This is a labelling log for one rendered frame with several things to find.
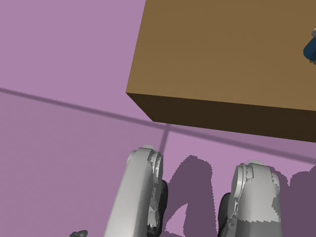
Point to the right robot foot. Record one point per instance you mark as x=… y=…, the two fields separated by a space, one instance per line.
x=222 y=214

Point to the can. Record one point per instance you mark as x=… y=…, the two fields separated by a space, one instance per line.
x=310 y=50

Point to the left robot foot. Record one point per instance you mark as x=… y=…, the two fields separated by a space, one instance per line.
x=156 y=231

